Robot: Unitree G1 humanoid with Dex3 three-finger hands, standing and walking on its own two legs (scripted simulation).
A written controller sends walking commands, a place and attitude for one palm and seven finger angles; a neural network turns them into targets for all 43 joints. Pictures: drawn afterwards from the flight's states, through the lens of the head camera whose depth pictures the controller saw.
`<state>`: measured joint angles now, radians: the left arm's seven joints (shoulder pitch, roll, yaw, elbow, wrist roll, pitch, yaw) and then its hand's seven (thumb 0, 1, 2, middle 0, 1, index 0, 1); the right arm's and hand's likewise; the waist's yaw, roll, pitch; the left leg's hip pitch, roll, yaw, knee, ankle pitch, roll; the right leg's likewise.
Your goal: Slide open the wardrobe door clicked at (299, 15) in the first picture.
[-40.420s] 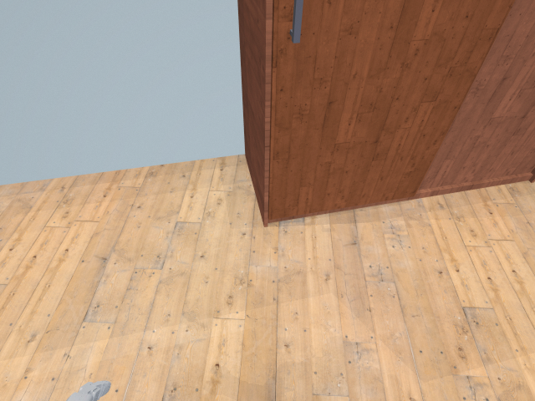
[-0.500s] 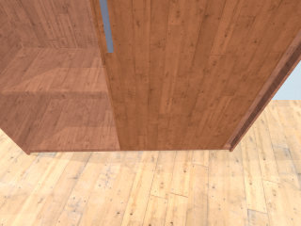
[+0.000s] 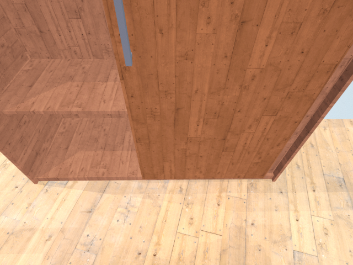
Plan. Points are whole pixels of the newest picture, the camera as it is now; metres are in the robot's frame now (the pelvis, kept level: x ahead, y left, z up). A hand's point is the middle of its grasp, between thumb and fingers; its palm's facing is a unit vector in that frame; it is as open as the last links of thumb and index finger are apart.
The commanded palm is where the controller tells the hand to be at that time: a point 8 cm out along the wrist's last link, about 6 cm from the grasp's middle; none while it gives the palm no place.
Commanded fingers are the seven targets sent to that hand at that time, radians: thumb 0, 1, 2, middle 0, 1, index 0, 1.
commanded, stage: look to check the result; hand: left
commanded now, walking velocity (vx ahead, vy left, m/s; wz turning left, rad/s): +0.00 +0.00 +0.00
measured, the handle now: (124, 26) +0.67 +0.19 +0.21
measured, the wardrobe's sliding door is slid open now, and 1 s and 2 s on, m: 0.67 0.67 0.67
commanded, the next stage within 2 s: stand and wait in 0.10 s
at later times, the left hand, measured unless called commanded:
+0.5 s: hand out of the picture +0.08 +0.23 -0.16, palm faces -0.03 -0.95 -0.31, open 7.4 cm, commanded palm none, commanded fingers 0.00 0.90 0.90 -0.20 -0.30 -0.20 -0.30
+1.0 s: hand out of the picture +0.09 +0.22 -0.16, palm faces -0.04 -0.95 -0.31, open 7.4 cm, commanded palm none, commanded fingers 0.00 0.90 0.90 -0.20 -0.30 -0.20 -0.30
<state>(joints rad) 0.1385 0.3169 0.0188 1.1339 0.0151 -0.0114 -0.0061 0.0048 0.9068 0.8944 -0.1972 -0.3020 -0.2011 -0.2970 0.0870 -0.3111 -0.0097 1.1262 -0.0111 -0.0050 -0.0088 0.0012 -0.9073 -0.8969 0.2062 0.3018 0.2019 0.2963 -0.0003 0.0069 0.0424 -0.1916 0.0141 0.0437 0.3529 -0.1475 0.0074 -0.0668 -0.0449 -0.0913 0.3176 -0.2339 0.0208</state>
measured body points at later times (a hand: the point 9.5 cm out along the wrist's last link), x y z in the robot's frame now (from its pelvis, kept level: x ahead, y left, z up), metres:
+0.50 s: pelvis +0.01 -0.01 +0.00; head +0.03 -0.01 +0.45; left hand +0.09 +0.28 -0.14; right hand +0.09 -0.30 -0.14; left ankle +0.03 +0.11 -0.75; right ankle -0.04 -0.13 -0.75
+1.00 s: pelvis +0.02 -0.02 +0.00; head +0.04 -0.02 +0.45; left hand +0.09 +0.27 -0.14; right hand +0.09 -0.31 -0.14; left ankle +0.03 +0.11 -0.75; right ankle -0.04 -0.13 -0.75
